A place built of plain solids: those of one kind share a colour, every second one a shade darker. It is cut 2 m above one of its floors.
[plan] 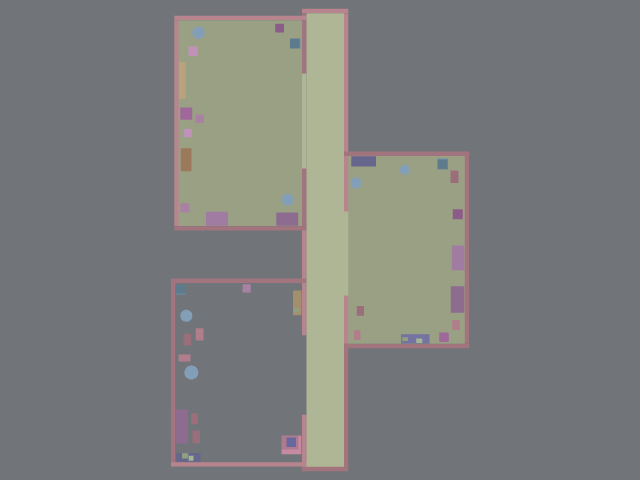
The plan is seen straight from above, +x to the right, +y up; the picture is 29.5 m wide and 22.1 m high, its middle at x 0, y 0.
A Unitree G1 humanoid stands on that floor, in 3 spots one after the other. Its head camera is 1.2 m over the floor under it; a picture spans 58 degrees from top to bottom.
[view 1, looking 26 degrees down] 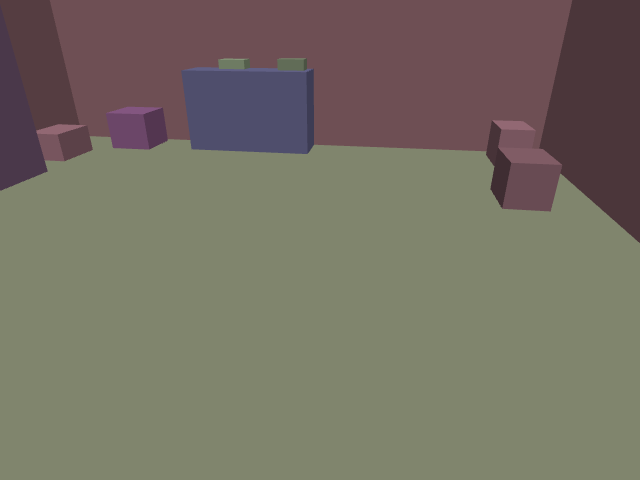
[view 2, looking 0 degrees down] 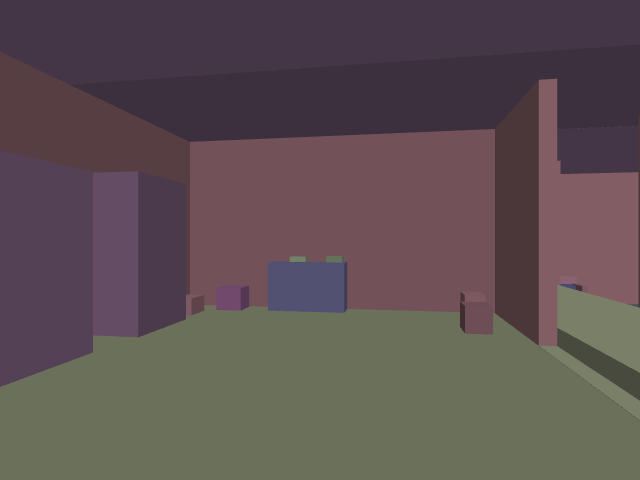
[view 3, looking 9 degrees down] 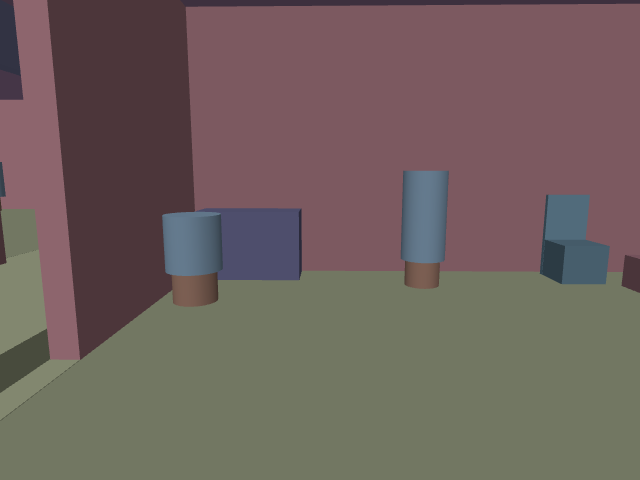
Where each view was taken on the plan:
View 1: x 2.89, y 0.11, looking -81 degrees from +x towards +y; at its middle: floor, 2.74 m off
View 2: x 2.89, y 2.72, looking -80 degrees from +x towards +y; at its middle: wall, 7.62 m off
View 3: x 2.89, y -1.30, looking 91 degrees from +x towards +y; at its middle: wall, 5.24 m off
